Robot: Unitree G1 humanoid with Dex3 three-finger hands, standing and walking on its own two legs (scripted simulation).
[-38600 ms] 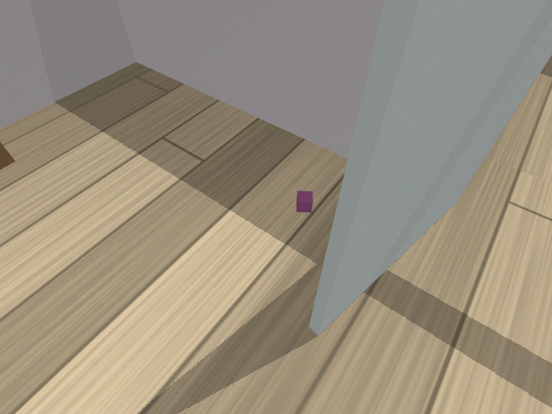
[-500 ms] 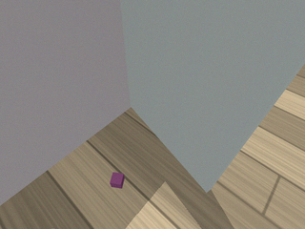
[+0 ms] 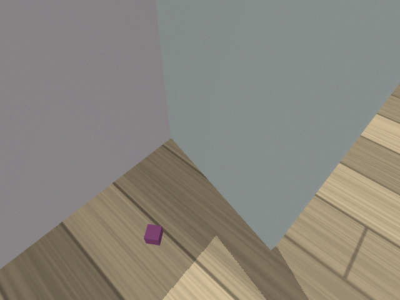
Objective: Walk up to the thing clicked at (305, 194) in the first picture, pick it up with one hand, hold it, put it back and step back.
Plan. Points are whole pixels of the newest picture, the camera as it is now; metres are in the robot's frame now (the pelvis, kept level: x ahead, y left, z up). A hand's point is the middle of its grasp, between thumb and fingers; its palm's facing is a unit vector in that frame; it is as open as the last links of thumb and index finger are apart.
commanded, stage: stand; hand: left
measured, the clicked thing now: (153, 234) +0.52 +0.23 -0.75
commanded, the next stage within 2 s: none
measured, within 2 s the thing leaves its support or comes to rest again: neither
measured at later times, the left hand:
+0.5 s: hand out of the picture +0.08 +0.24 -0.16, palm faces -0.03 -0.94 -0.34, open 7.4 cm
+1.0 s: hand out of the picture +0.08 +0.24 -0.16, palm faces -0.03 -0.94 -0.35, open 7.4 cm
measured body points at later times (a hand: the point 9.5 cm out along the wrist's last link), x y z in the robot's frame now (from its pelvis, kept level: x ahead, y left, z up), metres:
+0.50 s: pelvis +0.00 -0.01 +0.00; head +0.01 -0.01 +0.45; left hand +0.08 +0.29 -0.13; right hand +0.07 -0.31 -0.13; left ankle +0.01 +0.12 -0.75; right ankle +0.00 -0.13 -0.75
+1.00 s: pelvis +0.00 -0.01 +0.00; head +0.02 -0.02 +0.45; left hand +0.08 +0.29 -0.13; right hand +0.07 -0.31 -0.14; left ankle +0.01 +0.12 -0.75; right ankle +0.00 -0.13 -0.75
